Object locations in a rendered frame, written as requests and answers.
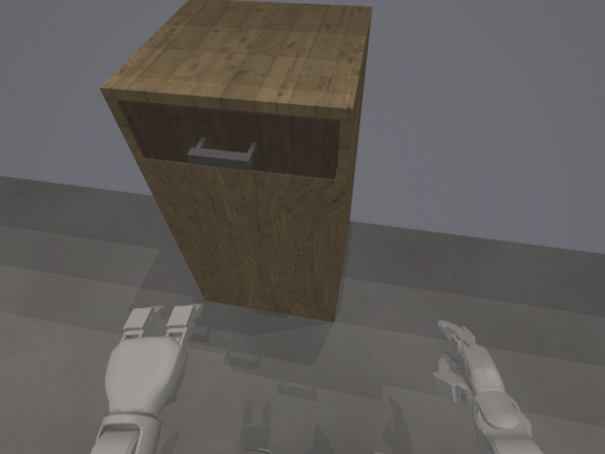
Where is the cabinet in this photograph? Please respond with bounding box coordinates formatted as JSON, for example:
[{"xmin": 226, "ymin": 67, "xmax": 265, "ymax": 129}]
[{"xmin": 99, "ymin": 0, "xmax": 372, "ymax": 323}]

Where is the handle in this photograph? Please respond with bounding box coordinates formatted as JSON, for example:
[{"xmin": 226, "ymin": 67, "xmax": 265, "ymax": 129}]
[{"xmin": 187, "ymin": 137, "xmax": 257, "ymax": 171}]

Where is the left robot hand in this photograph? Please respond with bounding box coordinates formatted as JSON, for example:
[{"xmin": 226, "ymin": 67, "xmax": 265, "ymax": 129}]
[{"xmin": 105, "ymin": 304, "xmax": 204, "ymax": 417}]

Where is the right robot hand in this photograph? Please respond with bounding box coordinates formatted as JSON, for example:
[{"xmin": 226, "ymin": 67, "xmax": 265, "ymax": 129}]
[{"xmin": 433, "ymin": 320, "xmax": 506, "ymax": 408}]

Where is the right robot forearm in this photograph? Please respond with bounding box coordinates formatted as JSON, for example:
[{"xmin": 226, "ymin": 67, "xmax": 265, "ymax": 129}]
[{"xmin": 472, "ymin": 391, "xmax": 544, "ymax": 454}]

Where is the left robot forearm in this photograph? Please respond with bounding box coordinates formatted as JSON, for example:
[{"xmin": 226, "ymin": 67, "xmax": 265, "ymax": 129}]
[{"xmin": 90, "ymin": 411, "xmax": 162, "ymax": 454}]

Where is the drawer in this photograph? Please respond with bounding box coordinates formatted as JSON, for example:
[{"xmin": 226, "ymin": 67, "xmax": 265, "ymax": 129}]
[{"xmin": 117, "ymin": 100, "xmax": 340, "ymax": 180}]

